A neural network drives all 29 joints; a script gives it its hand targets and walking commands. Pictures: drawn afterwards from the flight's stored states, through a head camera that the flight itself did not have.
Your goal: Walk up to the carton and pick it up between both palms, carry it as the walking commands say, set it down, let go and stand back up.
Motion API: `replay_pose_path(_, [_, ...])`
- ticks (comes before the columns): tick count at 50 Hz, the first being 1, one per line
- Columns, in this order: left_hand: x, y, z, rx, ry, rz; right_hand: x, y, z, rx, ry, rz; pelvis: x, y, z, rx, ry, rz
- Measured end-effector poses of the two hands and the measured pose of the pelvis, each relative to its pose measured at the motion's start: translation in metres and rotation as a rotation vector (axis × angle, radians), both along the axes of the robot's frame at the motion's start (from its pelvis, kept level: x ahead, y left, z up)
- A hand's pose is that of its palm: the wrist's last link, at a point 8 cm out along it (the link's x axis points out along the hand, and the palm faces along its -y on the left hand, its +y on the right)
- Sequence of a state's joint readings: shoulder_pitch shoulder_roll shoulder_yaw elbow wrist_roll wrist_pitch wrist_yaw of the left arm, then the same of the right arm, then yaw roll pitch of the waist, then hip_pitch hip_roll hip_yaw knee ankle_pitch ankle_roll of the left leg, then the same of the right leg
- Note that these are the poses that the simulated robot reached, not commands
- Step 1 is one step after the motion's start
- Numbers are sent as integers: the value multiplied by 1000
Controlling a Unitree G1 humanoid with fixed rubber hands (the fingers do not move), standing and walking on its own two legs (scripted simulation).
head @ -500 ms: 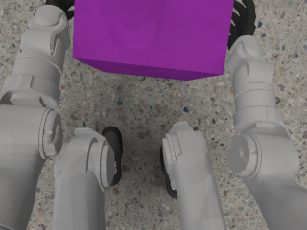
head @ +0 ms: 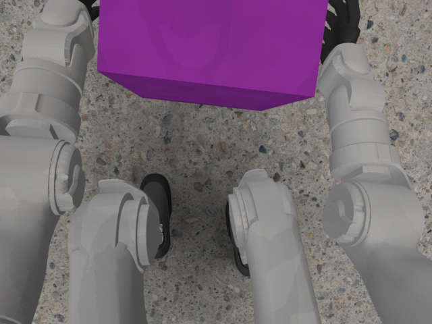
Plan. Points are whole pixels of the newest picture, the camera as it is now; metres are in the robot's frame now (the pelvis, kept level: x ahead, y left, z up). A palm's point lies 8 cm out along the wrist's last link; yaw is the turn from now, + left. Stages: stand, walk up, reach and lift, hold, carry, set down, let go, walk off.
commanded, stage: set down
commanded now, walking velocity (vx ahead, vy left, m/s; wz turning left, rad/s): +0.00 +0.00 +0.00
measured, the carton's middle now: (210, 39) +0.55 -0.01 -0.23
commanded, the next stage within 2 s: none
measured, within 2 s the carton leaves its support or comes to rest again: neither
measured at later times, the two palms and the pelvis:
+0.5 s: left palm (77, 1) +0.57 +0.17 -0.13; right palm (338, 44) +0.52 -0.20 -0.13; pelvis -0.01 +0.00 -0.01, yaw +0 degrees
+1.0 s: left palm (79, 0) +0.57 +0.17 -0.14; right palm (339, 41) +0.52 -0.20 -0.13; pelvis +0.00 +0.00 -0.01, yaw -1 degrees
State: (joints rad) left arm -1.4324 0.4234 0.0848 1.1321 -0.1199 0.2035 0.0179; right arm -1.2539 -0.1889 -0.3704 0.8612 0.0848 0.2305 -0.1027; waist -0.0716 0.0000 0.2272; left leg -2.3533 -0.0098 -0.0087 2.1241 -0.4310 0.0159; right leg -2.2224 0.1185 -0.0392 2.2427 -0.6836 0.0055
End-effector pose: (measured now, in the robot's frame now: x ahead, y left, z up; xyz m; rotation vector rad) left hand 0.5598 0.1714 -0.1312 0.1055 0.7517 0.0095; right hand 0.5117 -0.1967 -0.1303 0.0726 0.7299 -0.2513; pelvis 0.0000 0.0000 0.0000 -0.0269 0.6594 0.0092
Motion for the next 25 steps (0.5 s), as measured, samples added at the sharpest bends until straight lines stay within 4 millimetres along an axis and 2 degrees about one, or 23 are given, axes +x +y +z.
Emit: replay_pose_path(25, [6,2,-1,-26,6,-23,3,-2,-2,17,-19,16,-7,1,-7,-8,-45,-2])
